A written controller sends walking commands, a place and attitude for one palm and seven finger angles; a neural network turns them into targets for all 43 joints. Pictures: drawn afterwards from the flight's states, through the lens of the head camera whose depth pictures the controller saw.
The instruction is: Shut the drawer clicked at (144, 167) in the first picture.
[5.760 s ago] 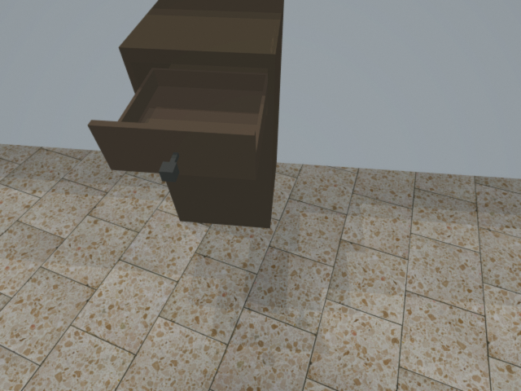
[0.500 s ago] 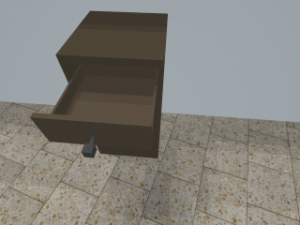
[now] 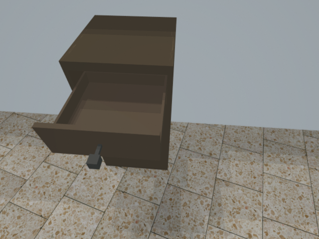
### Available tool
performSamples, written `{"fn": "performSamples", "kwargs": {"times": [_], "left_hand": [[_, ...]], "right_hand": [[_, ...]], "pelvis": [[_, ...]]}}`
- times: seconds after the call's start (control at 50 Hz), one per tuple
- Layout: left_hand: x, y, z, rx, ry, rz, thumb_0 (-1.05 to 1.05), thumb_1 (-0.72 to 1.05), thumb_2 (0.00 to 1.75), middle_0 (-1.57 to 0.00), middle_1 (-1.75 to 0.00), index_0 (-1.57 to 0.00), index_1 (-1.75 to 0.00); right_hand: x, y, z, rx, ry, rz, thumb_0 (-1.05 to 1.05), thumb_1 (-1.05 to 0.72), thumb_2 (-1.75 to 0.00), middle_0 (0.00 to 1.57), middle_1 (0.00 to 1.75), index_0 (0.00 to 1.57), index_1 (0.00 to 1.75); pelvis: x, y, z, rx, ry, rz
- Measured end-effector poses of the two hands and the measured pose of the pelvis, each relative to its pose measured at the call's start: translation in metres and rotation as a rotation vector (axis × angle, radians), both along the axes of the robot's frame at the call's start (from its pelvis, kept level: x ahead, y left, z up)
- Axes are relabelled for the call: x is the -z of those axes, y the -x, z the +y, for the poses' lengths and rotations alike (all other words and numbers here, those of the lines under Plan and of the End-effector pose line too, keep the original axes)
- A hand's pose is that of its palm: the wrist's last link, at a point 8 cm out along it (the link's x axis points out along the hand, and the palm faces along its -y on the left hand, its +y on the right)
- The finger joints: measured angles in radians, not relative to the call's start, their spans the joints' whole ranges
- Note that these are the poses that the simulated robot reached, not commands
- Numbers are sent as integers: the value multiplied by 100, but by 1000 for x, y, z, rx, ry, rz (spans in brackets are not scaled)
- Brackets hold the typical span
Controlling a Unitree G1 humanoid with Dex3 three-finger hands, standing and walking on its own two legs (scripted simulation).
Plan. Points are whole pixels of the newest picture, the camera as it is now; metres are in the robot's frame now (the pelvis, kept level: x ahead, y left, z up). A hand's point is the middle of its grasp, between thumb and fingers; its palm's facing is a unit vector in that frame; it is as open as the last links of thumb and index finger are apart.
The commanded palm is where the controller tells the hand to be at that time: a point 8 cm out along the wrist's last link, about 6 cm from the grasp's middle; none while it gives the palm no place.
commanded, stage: shuffle to correct the standing spot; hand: left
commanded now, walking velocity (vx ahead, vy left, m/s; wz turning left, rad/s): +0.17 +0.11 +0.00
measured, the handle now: (96, 156) +0.36 +0.22 -0.05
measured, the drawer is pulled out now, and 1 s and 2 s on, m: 0.29 0.29 0.29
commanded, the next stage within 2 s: come to a stop and stand still in 0.12 s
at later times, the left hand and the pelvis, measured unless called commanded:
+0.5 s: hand out of the picture +0.03 +0.21 -0.18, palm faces +0.05 -0.97 -0.22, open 7.4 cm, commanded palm none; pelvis +0.04 +0.04 -0.01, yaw +0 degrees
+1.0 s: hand out of the picture +0.05 +0.19 -0.17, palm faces +0.00 -0.97 -0.24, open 7.2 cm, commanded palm none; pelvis +0.02 +0.01 +0.00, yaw -1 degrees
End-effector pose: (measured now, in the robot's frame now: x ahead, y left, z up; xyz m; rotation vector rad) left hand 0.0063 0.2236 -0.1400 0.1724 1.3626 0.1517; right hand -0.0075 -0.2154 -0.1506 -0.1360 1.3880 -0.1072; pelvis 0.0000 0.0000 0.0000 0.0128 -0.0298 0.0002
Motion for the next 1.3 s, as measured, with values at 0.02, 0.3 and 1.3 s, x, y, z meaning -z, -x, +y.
{"fn": "performSamples", "kwargs": {"times": [0.02, 0.3, 1.3], "left_hand": [[0, 1, -1, -1, 1, 4, 1, 92, 90, -20, -30, -20, -30], [15, 10, -1, -52, 34, 56, 0, 91, 90, -20, -30, -20, -30], [-3, -9, -8, -7, -6, 39, 1, 93, 90, -20, -30, -20, -30]], "right_hand": [[0, 1, 0, 1, -1, 6, 1, -91, -90, 20, 30, 20, 30], [2, -3, 4, -2, 24, 77, 1, -91, -90, 20, 30, 20, 30], [4, -6, 6, 22, -22, 58, 1, -91, -90, 20, 30, 20, 30]], "pelvis": [[0, 0, 0, -1, 0, 0], [9, -24, 10, -8, 26, 21], [-1, -23, -2, 5, -1, 5]]}}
